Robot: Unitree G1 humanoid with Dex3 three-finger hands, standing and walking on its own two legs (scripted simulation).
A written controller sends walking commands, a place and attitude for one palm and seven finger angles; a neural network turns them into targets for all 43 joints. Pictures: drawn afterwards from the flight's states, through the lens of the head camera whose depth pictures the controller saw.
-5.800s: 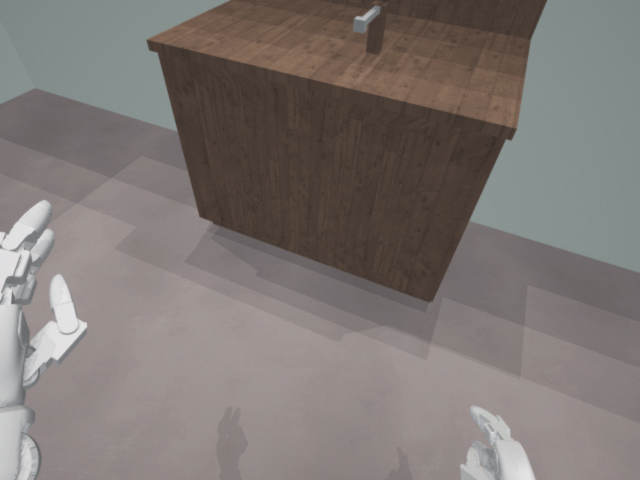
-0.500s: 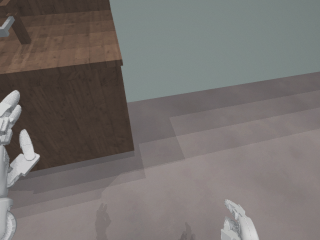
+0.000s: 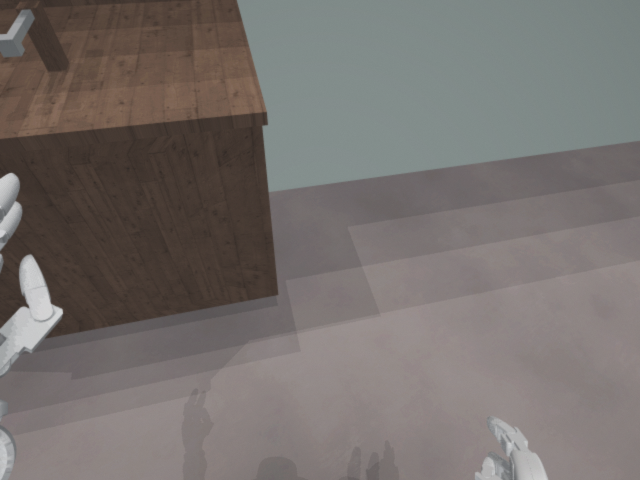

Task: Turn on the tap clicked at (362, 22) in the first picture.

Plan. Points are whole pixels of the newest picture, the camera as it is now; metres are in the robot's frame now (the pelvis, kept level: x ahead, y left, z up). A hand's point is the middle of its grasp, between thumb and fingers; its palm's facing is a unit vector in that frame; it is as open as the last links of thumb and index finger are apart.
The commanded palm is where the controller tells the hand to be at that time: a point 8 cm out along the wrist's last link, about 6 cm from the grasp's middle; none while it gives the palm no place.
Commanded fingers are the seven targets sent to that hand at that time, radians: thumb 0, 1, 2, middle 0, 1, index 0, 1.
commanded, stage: take the last steps up to it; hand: left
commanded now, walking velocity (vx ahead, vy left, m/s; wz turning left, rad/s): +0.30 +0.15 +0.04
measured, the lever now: (9, 45) +0.73 +0.57 +0.16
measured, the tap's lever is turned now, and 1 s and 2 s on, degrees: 0 0 0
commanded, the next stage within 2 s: come to a stop and stand still in 1.16 s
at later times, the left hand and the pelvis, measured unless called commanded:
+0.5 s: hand (59, 230) +0.31 +0.28 +0.17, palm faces +0.39 -0.80 -0.46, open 7.4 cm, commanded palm +0.25 +0.34 +0.18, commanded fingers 0.00 0.90 0.90 -0.20 -0.30 -0.20 -0.30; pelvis +0.10 +0.05 +0.00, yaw +2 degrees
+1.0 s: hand (48, 153) +0.42 +0.35 +0.18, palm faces +0.44 -0.75 -0.49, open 7.4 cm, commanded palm +0.37 +0.38 +0.18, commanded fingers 0.00 0.90 0.90 -0.20 -0.30 -0.20 -0.30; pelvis +0.21 +0.10 -0.01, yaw +1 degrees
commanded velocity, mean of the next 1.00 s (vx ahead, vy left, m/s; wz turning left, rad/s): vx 0.26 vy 0.15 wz -0.01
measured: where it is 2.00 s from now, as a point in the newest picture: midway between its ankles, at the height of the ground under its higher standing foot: (262, 461)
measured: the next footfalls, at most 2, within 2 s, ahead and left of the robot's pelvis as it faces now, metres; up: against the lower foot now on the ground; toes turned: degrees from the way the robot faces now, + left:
right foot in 0.16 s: +0.09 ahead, -0.09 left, +0.00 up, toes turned -10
left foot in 0.54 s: +0.21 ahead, +0.21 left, +0.00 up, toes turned +11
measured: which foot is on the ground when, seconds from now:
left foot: down 0.00-0.18, up 0.20-0.52, down 0.54-0.94, up 0.96-1.00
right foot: up 0.00-0.14, down 0.16-0.56, up 0.58-0.90, down 0.92-1.00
